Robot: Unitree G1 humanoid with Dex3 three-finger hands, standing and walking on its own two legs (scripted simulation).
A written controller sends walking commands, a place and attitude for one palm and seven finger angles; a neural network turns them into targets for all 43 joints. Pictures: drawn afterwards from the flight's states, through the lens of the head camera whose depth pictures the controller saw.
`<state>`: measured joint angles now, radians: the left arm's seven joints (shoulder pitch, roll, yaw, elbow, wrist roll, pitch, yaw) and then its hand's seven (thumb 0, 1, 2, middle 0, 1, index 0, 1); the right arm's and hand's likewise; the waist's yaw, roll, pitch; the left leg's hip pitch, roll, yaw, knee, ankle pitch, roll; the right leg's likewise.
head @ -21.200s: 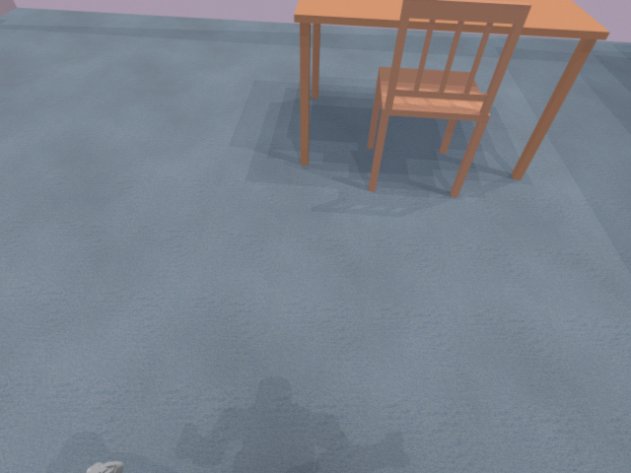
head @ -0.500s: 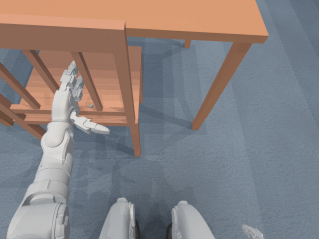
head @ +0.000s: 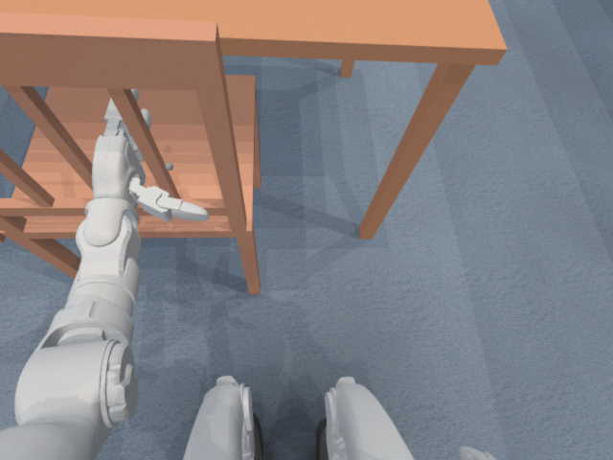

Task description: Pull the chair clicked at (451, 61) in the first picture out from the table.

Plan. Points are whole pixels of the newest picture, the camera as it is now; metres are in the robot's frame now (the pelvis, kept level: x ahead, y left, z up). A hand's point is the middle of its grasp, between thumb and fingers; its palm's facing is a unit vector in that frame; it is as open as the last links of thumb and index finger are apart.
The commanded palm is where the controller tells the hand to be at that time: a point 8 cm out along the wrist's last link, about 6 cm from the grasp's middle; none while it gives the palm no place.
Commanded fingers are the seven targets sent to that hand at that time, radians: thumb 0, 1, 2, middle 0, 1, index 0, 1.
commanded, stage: push the fingers through the gap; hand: left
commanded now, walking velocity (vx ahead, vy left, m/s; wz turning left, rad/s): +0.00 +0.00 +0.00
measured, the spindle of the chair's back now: (73, 154) +0.51 +0.28 +0.02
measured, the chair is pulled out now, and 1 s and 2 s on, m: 0.00 0.00 0.03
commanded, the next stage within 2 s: hook a spindle and tug to test in 0.32 s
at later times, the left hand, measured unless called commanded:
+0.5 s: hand (167, 170) +0.47 +0.15 +0.03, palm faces -0.02 -1.00 -0.02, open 16.9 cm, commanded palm +0.45 +0.19 +0.03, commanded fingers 0.00 -0.50 0.30 -0.15 -0.35 -0.15 -0.35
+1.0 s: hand (168, 167) +0.48 +0.15 +0.03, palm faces -0.03 -1.00 -0.02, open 11.4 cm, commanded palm +0.46 +0.19 +0.03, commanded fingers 0.00 0.34 0.66 -0.50 -1.45 -0.50 -1.45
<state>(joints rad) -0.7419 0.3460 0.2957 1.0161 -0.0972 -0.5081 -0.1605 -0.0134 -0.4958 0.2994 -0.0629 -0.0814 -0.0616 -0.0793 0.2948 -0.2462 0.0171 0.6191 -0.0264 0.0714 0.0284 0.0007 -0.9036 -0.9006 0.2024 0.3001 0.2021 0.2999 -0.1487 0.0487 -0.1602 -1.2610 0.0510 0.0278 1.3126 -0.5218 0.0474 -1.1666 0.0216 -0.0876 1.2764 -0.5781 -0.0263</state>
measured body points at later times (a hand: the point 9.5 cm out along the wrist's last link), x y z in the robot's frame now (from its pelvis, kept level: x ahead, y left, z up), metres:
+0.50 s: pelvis +0.00 +0.00 +0.00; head +0.15 +0.02 +0.43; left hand +0.47 +0.21 +0.04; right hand +0.06 -0.26 -0.11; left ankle +0.04 +0.09 -0.61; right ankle +0.01 -0.11 -0.61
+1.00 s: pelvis +0.00 +0.00 +0.00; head +0.15 +0.02 +0.42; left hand +0.48 +0.21 +0.03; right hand +0.05 -0.26 -0.12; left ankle +0.04 +0.09 -0.61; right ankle +0.01 -0.11 -0.61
